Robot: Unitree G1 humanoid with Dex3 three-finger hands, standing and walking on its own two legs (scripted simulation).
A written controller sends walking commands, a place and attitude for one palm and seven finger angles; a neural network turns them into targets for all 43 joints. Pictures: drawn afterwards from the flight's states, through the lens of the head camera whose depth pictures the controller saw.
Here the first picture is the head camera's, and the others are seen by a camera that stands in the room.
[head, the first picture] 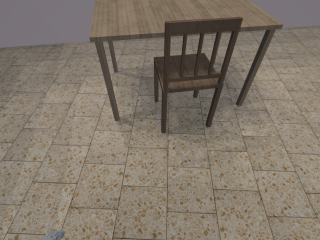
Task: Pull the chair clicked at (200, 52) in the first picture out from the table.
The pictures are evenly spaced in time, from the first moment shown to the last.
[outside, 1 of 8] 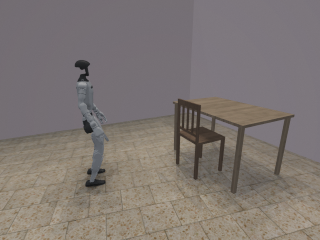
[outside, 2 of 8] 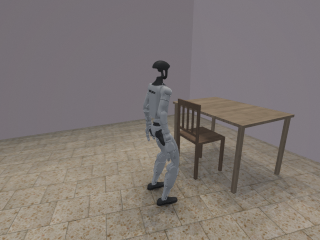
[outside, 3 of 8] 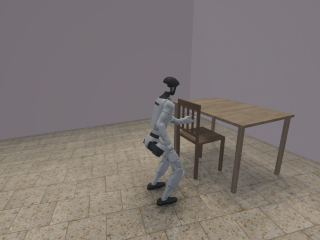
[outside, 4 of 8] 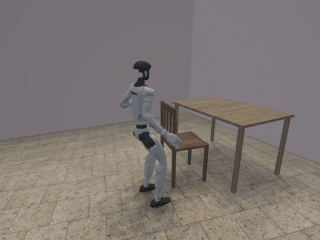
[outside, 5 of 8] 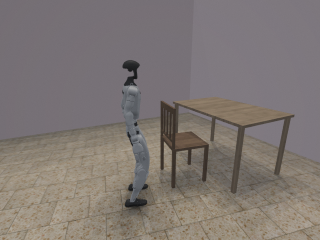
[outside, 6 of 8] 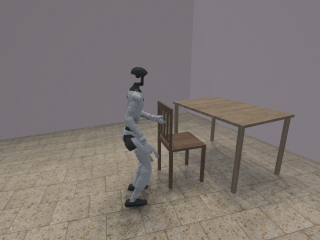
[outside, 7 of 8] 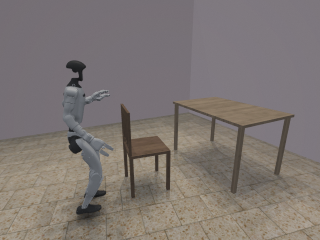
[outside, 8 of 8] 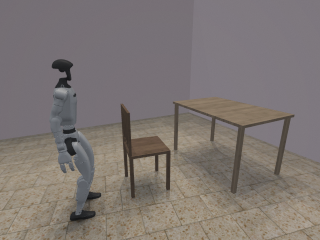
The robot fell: no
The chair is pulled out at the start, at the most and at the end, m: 0.00 0.73 0.71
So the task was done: yes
